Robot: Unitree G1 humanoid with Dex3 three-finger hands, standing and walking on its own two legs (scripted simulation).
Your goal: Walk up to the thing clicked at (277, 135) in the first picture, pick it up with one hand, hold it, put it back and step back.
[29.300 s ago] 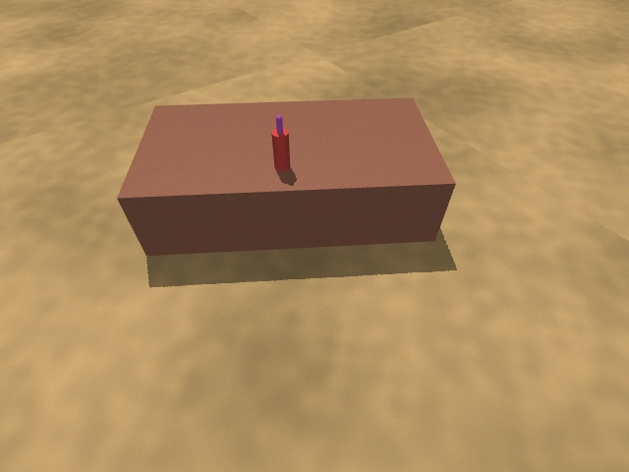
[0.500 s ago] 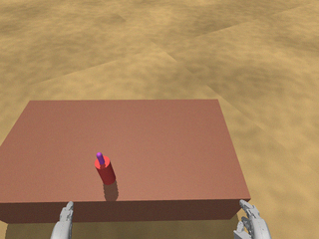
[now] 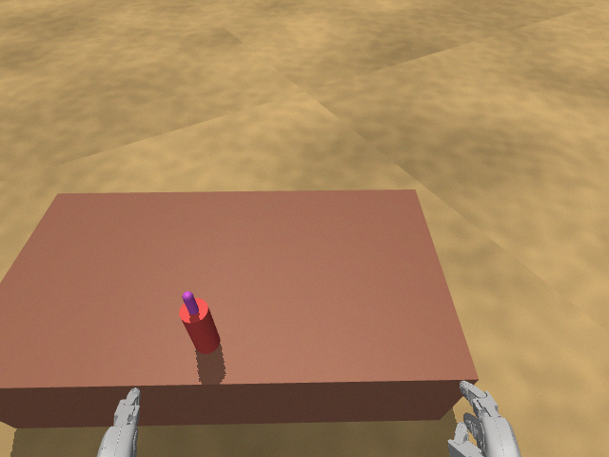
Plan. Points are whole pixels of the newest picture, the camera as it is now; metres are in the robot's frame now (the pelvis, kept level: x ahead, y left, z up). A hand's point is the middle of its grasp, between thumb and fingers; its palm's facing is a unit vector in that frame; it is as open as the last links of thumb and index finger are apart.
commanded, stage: home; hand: left
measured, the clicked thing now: (198, 320) +0.48 +0.24 -0.28
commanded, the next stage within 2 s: stand in 0.16 s
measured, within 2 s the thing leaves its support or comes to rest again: neither
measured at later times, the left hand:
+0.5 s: hand out of the picture +0.13 +0.24 -0.11, palm faces -0.01 -0.94 -0.34, open 14.6 cm
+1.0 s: hand out of the picture +0.04 +0.28 -0.11, palm faces +0.01 -0.94 -0.33, open 7.5 cm
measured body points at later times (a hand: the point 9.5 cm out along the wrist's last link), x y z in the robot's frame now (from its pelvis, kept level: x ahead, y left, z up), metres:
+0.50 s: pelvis +0.00 +0.01 +0.01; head +0.01 +0.01 +0.46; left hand +0.13 +0.29 -0.08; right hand +0.12 -0.27 -0.09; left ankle +0.03 +0.14 -0.69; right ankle -0.01 -0.13 -0.69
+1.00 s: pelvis -0.01 +0.03 +0.05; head -0.02 +0.03 +0.50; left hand +0.04 +0.33 -0.08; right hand +0.07 -0.25 -0.08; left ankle +0.03 +0.14 -0.69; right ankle -0.01 -0.13 -0.69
